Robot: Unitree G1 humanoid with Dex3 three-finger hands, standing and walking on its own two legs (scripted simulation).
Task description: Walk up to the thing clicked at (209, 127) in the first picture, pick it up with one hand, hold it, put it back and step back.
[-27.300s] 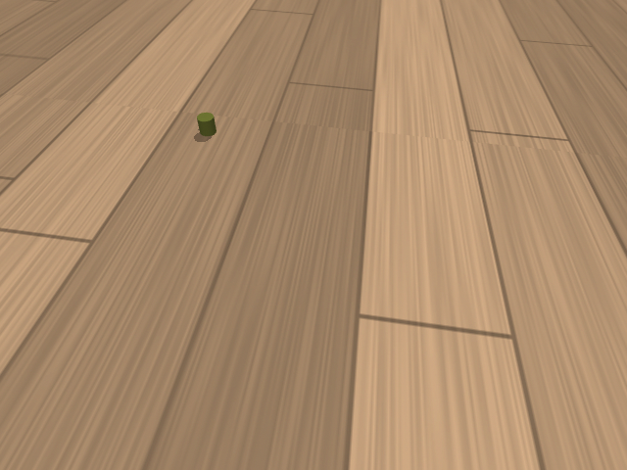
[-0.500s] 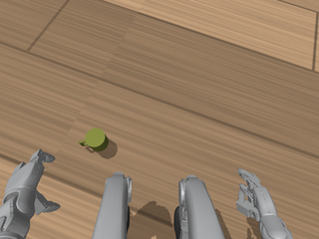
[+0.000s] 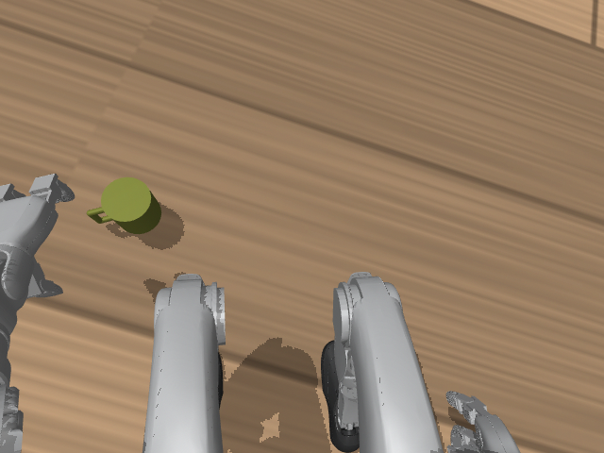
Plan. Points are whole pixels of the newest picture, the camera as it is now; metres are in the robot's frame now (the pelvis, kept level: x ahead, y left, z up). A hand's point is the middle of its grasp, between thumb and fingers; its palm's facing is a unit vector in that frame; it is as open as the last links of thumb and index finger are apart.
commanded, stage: rise first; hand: left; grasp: from above
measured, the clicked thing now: (124, 209) +0.49 +0.32 -0.35
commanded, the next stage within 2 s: approach in 0.88 s
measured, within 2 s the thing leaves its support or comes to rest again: neither
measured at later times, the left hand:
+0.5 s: hand (66, 227) +0.41 +0.35 -0.20, palm faces -0.44 -0.06 -0.90, open 14.1 cm
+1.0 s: hand (85, 220) +0.43 +0.33 -0.23, palm faces -0.44 -0.08 -0.89, open 14.2 cm
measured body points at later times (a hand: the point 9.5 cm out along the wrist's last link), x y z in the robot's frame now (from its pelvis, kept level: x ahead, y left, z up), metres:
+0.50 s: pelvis +0.00 +0.01 -0.05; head +0.22 +0.08 +0.34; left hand +0.43 +0.35 -0.14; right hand +0.10 -0.27 -0.16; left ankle +0.09 +0.14 -0.36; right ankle +0.10 -0.13 -0.36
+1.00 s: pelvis +0.01 +0.00 -0.06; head +0.24 +0.07 +0.32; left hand +0.45 +0.34 -0.17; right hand +0.08 -0.27 -0.18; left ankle +0.09 +0.14 -0.36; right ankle +0.10 -0.13 -0.36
